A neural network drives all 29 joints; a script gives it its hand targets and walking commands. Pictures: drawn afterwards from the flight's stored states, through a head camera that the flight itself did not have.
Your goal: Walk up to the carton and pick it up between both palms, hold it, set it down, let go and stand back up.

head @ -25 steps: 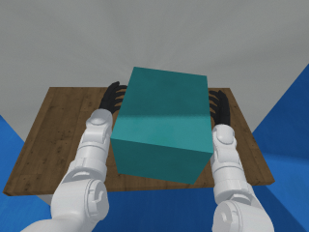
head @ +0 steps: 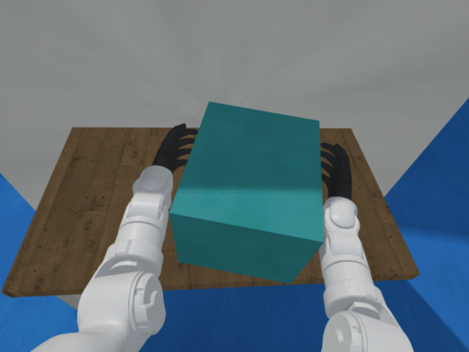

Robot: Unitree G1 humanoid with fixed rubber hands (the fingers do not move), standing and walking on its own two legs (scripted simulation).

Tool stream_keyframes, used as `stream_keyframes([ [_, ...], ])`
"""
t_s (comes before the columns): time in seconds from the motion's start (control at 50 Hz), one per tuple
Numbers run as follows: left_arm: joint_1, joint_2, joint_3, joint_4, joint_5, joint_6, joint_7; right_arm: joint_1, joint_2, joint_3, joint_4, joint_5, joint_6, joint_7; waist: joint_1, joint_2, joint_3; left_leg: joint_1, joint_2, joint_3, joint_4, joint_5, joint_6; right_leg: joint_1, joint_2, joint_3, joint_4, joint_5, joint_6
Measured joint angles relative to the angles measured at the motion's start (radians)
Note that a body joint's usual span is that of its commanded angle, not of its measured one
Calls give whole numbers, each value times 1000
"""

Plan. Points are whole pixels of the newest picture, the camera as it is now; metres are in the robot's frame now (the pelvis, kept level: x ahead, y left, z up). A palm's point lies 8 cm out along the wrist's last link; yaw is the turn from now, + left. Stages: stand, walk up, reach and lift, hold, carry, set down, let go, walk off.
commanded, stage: set down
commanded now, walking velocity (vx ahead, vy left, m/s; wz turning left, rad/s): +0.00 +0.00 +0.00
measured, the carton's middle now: (249, 191) +0.39 -0.03 +0.04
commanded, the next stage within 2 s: none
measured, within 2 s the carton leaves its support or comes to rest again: rests again in 1.34 s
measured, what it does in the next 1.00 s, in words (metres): stands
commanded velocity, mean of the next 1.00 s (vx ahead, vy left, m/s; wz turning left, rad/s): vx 0.00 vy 0.00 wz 0.00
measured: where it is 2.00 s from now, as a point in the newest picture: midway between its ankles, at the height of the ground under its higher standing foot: outside the picture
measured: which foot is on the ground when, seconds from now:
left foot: down 0.00-1.00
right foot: down 0.00-1.00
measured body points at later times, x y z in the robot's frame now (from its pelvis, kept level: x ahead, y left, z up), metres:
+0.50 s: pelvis +0.00 +0.00 +0.00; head +0.04 +0.02 +0.45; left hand +0.43 +0.12 +0.06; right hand +0.37 -0.18 +0.06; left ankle -0.02 +0.10 -0.75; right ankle -0.02 -0.14 -0.75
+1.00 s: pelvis +0.01 +0.00 +0.00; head +0.06 +0.02 +0.45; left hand +0.43 +0.12 +0.04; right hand +0.37 -0.18 +0.04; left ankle -0.02 +0.10 -0.75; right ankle -0.02 -0.14 -0.75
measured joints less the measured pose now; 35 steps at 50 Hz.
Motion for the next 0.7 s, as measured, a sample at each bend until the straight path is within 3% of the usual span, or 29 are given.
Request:
stream_keyframes([
  [0.7,0,0,32,94,49,-116,-7,21,22,-71,67,-69,-120,0,0,0,28,-4,0,0,0,-1,0,-4,0,0,0,-2,0],
])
